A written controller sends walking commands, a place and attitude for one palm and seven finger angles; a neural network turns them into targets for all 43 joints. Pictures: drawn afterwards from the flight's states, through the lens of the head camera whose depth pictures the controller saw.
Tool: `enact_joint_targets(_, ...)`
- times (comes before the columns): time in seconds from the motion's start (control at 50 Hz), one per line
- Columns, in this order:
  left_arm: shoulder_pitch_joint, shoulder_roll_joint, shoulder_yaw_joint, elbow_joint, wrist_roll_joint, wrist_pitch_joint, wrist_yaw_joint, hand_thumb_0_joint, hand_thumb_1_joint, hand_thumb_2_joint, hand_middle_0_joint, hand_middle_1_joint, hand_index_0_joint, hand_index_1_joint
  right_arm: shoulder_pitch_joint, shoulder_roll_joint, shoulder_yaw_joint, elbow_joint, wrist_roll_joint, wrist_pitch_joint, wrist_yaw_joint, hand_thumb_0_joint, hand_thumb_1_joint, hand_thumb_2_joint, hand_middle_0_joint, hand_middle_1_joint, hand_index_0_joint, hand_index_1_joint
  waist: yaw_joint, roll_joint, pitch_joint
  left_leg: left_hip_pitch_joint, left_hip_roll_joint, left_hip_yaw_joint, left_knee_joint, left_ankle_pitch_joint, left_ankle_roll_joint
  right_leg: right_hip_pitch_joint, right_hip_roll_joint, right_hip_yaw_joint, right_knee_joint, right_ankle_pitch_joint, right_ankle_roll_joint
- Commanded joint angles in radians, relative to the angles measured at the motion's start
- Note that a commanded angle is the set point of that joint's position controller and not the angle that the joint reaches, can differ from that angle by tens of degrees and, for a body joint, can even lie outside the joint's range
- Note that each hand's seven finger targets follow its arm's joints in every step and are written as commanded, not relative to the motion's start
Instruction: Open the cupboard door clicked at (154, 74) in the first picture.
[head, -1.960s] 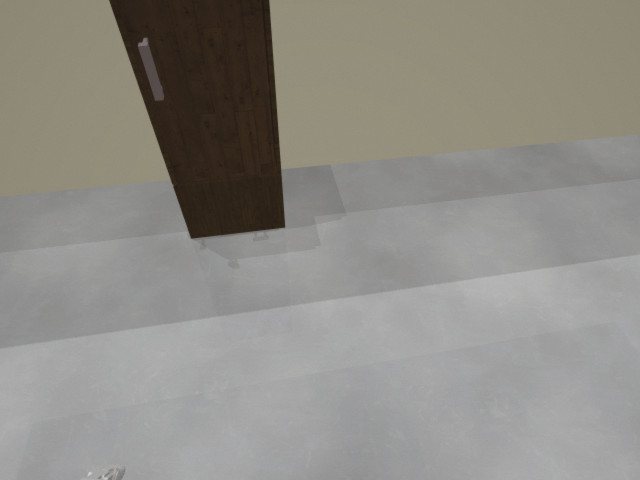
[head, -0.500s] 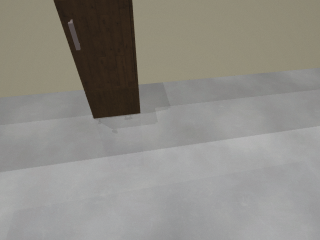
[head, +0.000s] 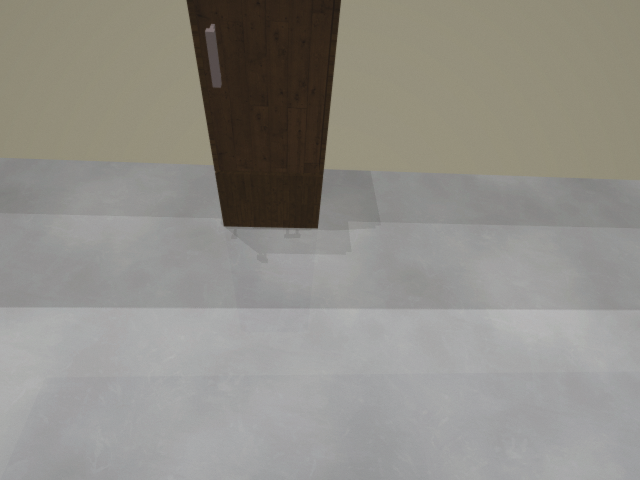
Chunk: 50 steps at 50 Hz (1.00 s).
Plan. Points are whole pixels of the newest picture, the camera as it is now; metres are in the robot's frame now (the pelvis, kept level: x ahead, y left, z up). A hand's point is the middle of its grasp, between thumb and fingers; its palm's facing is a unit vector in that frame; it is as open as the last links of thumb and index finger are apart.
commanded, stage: walk to a spot facing it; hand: left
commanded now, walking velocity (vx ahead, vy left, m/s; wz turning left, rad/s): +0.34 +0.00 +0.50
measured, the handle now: (214, 56) +1.14 +0.35 -0.02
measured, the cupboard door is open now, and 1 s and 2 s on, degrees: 0 0 0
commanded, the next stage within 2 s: turn to face it in 0.66 s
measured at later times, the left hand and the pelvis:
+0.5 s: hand (205, 370) +0.31 +0.20 -0.16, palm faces +0.15 -0.97 -0.19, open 7.4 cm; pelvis +0.21 +0.00 -0.02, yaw +12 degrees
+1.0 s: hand (172, 421) +0.24 +0.24 -0.19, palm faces +0.43 -0.88 -0.20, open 7.4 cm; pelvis +0.35 +0.07 +0.00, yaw +20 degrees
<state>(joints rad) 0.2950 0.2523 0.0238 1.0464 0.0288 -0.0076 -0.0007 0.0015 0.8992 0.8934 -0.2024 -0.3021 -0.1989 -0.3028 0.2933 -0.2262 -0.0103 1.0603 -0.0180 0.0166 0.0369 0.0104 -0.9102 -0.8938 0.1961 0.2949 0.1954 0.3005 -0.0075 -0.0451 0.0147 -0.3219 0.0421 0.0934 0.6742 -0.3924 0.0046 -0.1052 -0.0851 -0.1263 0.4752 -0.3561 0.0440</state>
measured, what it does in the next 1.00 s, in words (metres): walks ahead, turning left: right foot, then left foot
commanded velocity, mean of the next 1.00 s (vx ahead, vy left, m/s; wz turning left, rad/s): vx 0.16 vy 0.00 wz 0.21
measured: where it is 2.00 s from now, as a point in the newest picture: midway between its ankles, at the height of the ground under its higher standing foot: (288, 419)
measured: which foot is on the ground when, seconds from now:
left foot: down 0.00-0.48, up 0.50-0.86, down 0.88-1.00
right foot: down 0.00-0.02, up 0.04-0.46, down 0.48-0.88, up 0.90-1.00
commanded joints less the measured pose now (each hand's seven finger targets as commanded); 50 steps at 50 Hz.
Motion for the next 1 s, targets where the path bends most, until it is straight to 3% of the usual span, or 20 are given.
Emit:
enact_joint_targets(0.0,-0.022,0.086,0.037,-0.112,-0.019,-0.009,-0.008,0.000,0.900,0.900,-0.200,-0.300,-0.200,-0.300,0.238,-0.241,-0.081,-0.025,-0.017,-0.045,-0.020,0.000,-0.900,-0.900,0.200,0.300,0.200,0.300,-0.118,0.409,0.008,0.363,0.264,-0.478,-0.398,-0.127,0.126,-0.501,0.008,-0.088,0.490,-0.180,0.002)
enact_joint_targets(0.02,-0.125,0.082,0.028,-0.178,-0.009,-0.017,-0.007,0.000,0.900,0.900,-0.200,-0.300,-0.200,-0.300,0.310,-0.271,-0.083,-0.018,-0.008,-0.050,-0.029,0.000,-0.900,-0.900,0.200,0.300,0.200,0.300,-0.133,0.352,0.038,0.348,0.377,-0.704,-0.497,-0.144,0.217,-0.638,0.029,0.035,0.662,-0.278,-0.009)
enact_joint_targets(0.04,-0.174,0.070,0.035,-0.176,-0.003,-0.019,-0.004,0.000,0.900,0.900,-0.200,-0.300,-0.200,-0.300,0.262,-0.235,-0.078,-0.014,-0.003,-0.049,-0.040,0.000,-0.900,-0.900,0.200,0.300,0.200,0.300,-0.112,0.205,0.075,0.270,0.370,-0.693,-0.506,-0.191,0.231,-0.662,-0.010,0.105,0.754,-0.196,-0.026)
enact_joint_targets(0.1,-0.098,0.045,0.041,-0.119,0.002,-0.027,-0.020,0.000,0.900,0.900,-0.200,-0.300,-0.200,-0.300,0.126,-0.127,-0.050,-0.044,-0.001,-0.080,-0.053,0.000,-0.900,-0.900,0.200,0.300,0.200,0.300,-0.030,0.131,0.098,0.163,0.245,-0.464,-0.498,-0.003,0.185,-0.584,-0.062,0.126,0.714,0.006,-0.010)
enact_joint_targets(0.16,-0.055,0.023,0.038,-0.098,0.001,-0.020,-0.021,0.000,0.900,0.900,-0.200,-0.300,-0.200,-0.300,0.130,-0.104,-0.052,-0.025,0.005,-0.099,-0.057,0.000,-0.900,-0.900,0.200,0.300,0.200,0.300,-0.011,0.133,0.039,0.212,0.190,-0.322,-0.468,0.261,0.190,-0.547,-0.056,0.097,0.623,0.070,0.018)
enact_joint_targets(0.36,-0.273,-0.009,0.040,-0.182,-0.008,-0.037,-0.021,0.000,0.900,0.900,-0.200,-0.300,-0.200,-0.300,0.196,-0.079,-0.066,0.021,-0.005,-0.095,-0.061,0.000,-0.900,-0.900,0.200,0.300,0.200,0.300,-0.059,0.174,0.113,0.256,0.169,-0.265,-0.406,0.539,0.171,-0.449,-0.008,0.027,0.214,0.137,0.008)
enact_joint_targets(0.42,-0.038,0.041,0.060,-0.125,-0.006,-0.052,-0.017,0.000,0.900,0.900,-0.200,-0.300,-0.200,-0.300,0.121,-0.112,-0.075,0.003,-0.003,-0.088,-0.059,0.000,-0.900,-0.900,0.200,0.300,0.200,0.300,0.064,0.095,0.016,0.144,0.128,-0.240,-0.153,0.622,0.120,-0.067,0.047,0.011,0.071,0.193,-0.020)
enact_joint_targets(0.44,0.131,0.111,0.081,-0.081,0.003,-0.067,-0.008,0.000,0.900,0.900,-0.200,-0.300,-0.200,-0.300,0.115,-0.096,-0.074,-0.011,0.005,-0.091,-0.051,0.000,-0.900,-0.900,0.200,0.300,0.200,0.300,0.134,-0.010,-0.085,-0.010,0.062,-0.186,0.108,0.485,0.073,0.200,-0.073,0.132,0.026,0.198,-0.060)
enact_joint_targets(0.46,0.253,0.237,0.108,-0.065,0.010,-0.072,0.008,0.000,0.900,0.900,-0.200,-0.300,-0.200,-0.300,0.179,-0.016,-0.061,-0.048,0.015,-0.097,-0.045,0.000,-0.900,-0.900,0.200,0.300,0.200,0.300,0.143,-0.299,-0.237,-0.247,-0.110,-0.098,0.467,-0.125,0.021,0.408,-0.409,0.579,-0.106,0.210,-0.157)
enact_joint_targets(0.48,0.235,0.238,0.104,-0.072,-0.007,-0.064,0.013,0.000,0.900,0.900,-0.200,-0.300,-0.200,-0.300,0.116,-0.045,-0.069,-0.072,0.011,-0.089,-0.043,0.000,-0.900,-0.900,0.200,0.300,0.200,0.300,0.138,-0.191,-0.209,-0.281,-0.053,-0.145,0.629,-0.185,0.036,0.305,-0.457,0.652,-0.187,0.101,-0.203)
enact_joint_targets(0.52,0.038,0.148,0.083,-0.120,-0.003,-0.061,0.020,0.000,0.900,0.900,-0.200,-0.300,-0.200,-0.300,0.023,-0.029,-0.074,-0.090,0.003,-0.075,-0.026,0.000,-0.900,-0.900,0.200,0.300,0.200,0.300,0.072,-0.116,-0.040,-0.317,0.040,-0.135,0.724,-0.029,0.032,0.039,-0.413,0.514,-0.244,-0.103,-0.185)
enact_joint_targets(0.56,-0.025,0.053,0.048,-0.123,-0.002,-0.070,0.025,0.000,0.900,0.900,-0.200,-0.300,-0.200,-0.300,-0.020,-0.009,-0.067,-0.083,-0.005,-0.041,-0.013,0.000,-0.900,-0.900,0.200,0.300,0.200,0.300,0.019,-0.055,0.033,-0.255,0.074,-0.121,0.650,0.053,0.002,-0.132,-0.328,0.238,-0.232,0.157,-0.135)
enact_joint_targets(0.6,-0.041,0.042,0.041,-0.121,0.001,-0.069,0.030,0.000,0.900,0.900,-0.200,-0.300,-0.200,-0.300,0.003,0.001,-0.063,-0.078,-0.005,-0.013,-0.010,0.000,-0.900,-0.900,0.200,0.300,0.200,0.300,-0.015,-0.086,0.014,-0.227,0.068,-0.095,0.566,0.055,-0.022,-0.153,-0.294,0.095,-0.207,0.357,-0.130)
enact_joint_targets(0.7,-0.043,0.077,0.046,-0.114,-0.001,-0.052,0.028,0.000,0.900,0.900,-0.200,-0.300,-0.200,-0.300,-0.088,0.005,-0.055,-0.129,-0.005,0.006,0.008,0.000,-0.900,-0.900,0.200,0.300,0.200,0.300,-0.019,-0.113,0.019,-0.187,0.062,-0.008,0.281,0.138,-0.043,-0.126,-0.256,-0.080,-0.180,0.469,-0.111)
enact_joint_targets(0.78,0.015,0.118,0.052,-0.101,0.005,-0.038,0.029,0.000,0.900,0.900,-0.200,-0.300,-0.200,-0.300,-0.148,-0.003,-0.040,-0.161,-0.005,-0.011,0.005,0.000,-0.900,-0.900,0.200,0.300,0.200,0.300,0.022,-0.097,-0.008,-0.064,0.024,0.033,0.048,0.148,-0.019,-0.063,-0.264,-0.064,-0.078,0.586,-0.113)
enact_joint_targets(0.82,0.029,0.107,0.044,-0.083,-0.002,-0.029,0.032,0.000,0.900,0.900,-0.200,-0.300,-0.200,-0.300,-0.062,-0.030,-0.039,-0.133,-0.010,-0.026,-0.009,0.000,-0.900,-0.900,0.200,0.300,0.200,0.300,-0.019,-0.042,-0.054,0.144,0.003,0.044,-0.153,0.288,-0.009,-0.088,-0.218,-0.076,0.059,0.591,-0.087)
enact_joint_targets(0.84,0.049,0.078,0.034,-0.089,-0.011,-0.023,0.030,0.000,0.900,0.900,-0.200,-0.300,-0.200,-0.300,0.020,-0.112,-0.056,-0.111,-0.016,-0.039,-0.020,0.000,-0.900,-0.900,0.200,0.300,0.200,0.300,-0.048,0.115,-0.140,0.353,0.103,-0.045,-0.206,0.585,0.023,-0.184,-0.142,-0.096,0.226,0.410,-0.040)
enact_joint_targets(0.86,0.111,0.024,0.019,-0.091,-0.028,-0.015,0.028,0.000,0.900,0.900,-0.200,-0.300,-0.200,-0.300,0.067,-0.216,-0.069,-0.104,-0.012,-0.047,-0.032,0.000,-0.900,-0.900,0.200,0.300,0.200,0.300,-0.046,0.378,-0.230,0.487,0.361,-0.318,-0.233,0.968,0.154,-0.332,-0.022,-0.073,0.437,-0.194,0.008)
enact_joint_targets(0.9,0.100,0.010,0.006,-0.056,-0.023,0.006,0.043,0.000,0.900,0.900,-0.200,-0.300,-0.200,-0.300,-0.017,-0.201,-0.056,-0.102,0.001,-0.048,-0.063,0.000,-0.900,-0.900,0.200,0.300,0.200,0.300,-0.030,0.308,-0.226,0.395,0.406,-0.281,-0.295,0.885,0.197,-0.335,-0.018,0.093,0.577,-0.309,0.004)
enact_joint_targets(0.98,0.074,0.013,0.016,-0.011,-0.016,0.028,0.021,0.000,0.900,0.900,-0.200,-0.300,-0.200,-0.300,-0.145,-0.120,-0.036,-0.104,0.001,-0.046,-0.068,0.000,-0.900,-0.900,0.200,0.300,0.200,0.300,0.010,0.156,-0.047,0.222,0.311,-0.066,-0.327,0.773,0.152,-0.307,-0.038,0.099,0.532,-0.144,0.009)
